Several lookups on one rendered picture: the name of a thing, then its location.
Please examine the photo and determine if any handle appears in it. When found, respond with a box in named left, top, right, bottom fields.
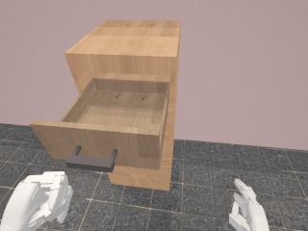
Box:
left=65, top=145, right=118, bottom=173

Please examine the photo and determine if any cabinet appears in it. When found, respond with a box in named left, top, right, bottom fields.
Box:
left=64, top=19, right=181, bottom=191

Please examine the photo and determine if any left robot hand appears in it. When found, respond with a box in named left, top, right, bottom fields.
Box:
left=0, top=171, right=73, bottom=231

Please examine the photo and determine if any drawer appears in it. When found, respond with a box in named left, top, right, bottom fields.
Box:
left=29, top=78, right=170, bottom=170

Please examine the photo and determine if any right robot hand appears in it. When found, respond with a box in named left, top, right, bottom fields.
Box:
left=229, top=178, right=270, bottom=231

